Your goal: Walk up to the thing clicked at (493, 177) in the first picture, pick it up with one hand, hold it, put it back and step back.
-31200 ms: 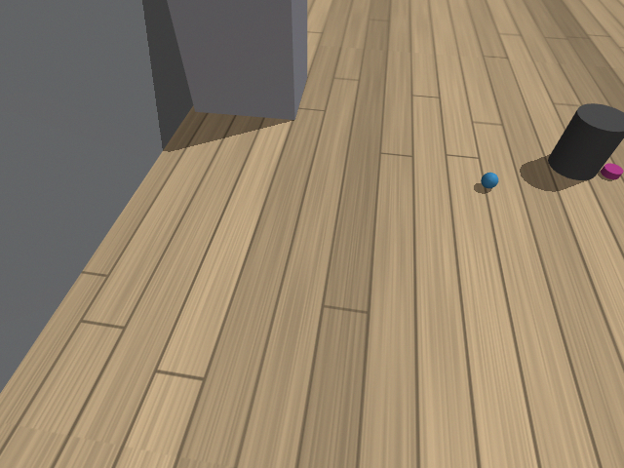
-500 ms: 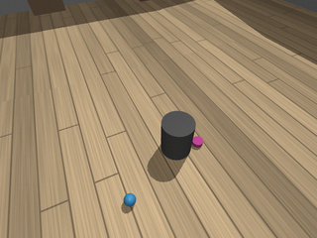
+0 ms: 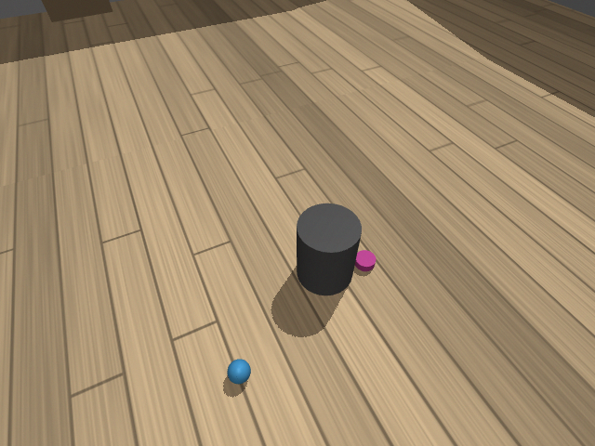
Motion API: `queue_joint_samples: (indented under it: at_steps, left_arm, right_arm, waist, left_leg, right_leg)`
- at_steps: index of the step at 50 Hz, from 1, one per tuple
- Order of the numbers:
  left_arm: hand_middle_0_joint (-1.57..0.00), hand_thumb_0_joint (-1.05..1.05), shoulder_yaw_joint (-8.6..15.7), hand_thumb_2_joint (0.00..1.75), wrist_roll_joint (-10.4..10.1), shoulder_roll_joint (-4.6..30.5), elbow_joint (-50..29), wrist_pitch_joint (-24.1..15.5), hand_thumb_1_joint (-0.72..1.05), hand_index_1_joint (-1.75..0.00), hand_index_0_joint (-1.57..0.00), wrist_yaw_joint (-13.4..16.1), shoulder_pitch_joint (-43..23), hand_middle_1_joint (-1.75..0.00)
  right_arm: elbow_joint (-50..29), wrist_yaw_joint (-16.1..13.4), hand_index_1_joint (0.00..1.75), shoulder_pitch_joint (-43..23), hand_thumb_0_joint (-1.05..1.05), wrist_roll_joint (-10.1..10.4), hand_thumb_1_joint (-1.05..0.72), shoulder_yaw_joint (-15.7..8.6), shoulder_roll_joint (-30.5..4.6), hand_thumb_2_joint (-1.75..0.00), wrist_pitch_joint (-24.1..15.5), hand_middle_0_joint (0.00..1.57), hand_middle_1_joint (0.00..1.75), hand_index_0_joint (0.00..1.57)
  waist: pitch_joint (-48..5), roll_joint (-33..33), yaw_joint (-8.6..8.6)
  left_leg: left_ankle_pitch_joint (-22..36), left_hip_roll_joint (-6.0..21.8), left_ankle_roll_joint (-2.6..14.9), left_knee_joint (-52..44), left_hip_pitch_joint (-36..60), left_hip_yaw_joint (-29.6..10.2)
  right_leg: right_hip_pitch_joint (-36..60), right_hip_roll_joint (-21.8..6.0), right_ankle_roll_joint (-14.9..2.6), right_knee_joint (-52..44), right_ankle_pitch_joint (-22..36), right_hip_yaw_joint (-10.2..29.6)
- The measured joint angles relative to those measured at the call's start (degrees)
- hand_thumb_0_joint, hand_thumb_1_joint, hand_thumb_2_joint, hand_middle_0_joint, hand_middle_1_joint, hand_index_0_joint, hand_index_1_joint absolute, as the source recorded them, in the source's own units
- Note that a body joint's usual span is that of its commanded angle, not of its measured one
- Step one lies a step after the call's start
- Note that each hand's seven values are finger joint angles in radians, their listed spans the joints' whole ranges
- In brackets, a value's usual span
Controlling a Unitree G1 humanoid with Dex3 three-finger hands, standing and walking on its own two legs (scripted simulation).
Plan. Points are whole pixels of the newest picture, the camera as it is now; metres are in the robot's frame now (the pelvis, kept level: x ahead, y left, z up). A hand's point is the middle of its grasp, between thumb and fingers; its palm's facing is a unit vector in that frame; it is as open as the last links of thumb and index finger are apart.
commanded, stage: stand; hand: left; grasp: from above
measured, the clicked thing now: (239, 371) +0.47 +0.21 -0.74
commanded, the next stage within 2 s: step back in 1.22 s
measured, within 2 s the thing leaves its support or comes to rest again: neither
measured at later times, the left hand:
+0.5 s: hand out of the picture +0.08 +0.24 -0.16, palm faces +0.02 -0.94 -0.34, open 7.4 cm
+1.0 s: hand out of the picture +0.08 +0.24 -0.16, palm faces +0.01 -0.94 -0.34, open 7.4 cm
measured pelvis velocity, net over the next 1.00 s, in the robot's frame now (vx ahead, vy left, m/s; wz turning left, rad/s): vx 0.01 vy -0.01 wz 0.00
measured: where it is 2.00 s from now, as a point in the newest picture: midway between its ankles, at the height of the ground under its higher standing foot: outside the picture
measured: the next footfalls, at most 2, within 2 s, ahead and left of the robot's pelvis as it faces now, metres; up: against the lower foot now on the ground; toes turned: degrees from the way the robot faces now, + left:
right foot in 1.86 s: -0.08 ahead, -0.10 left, +0.00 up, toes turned -1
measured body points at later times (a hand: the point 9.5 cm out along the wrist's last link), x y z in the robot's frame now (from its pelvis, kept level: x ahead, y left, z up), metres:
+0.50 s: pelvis +0.01 +0.00 +0.00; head +0.01 -0.01 +0.45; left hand +0.08 +0.29 -0.13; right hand +0.08 -0.30 -0.14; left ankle +0.02 +0.14 -0.75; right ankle +0.00 -0.14 -0.75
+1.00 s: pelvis +0.01 -0.01 +0.00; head +0.02 -0.01 +0.45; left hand +0.08 +0.29 -0.13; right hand +0.09 -0.30 -0.14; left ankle +0.02 +0.14 -0.75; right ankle +0.00 -0.14 -0.75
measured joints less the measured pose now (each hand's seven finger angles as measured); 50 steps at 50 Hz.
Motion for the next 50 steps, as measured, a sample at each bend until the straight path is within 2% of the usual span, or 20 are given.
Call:
queue_joint_samples:
  at_steps: [50]
  left_arm:
    - [-0.20, 0.01, -0.54, 0.89, -0.50, 0.94, -0.84, -0.40, 0.90, -0.30, -0.20, -0.62, -1.26, -0.30]
  right_arm:
    - [0.54, 0.45, 0.29, -2.08, 0.00, 0.28, -0.90, 0.56, -1.32, -0.90, -0.36, 0.21, 0.30, 0.20]
  waist:
    - [-0.74, -0.19, -0.30]
  left_leg:
    - [0.10, 0.25, -0.42, -2.03, 0.73, -0.20]
  right_leg:
    - [0.62, 0.25, -0.32, -1.63, -0.21, -0.30]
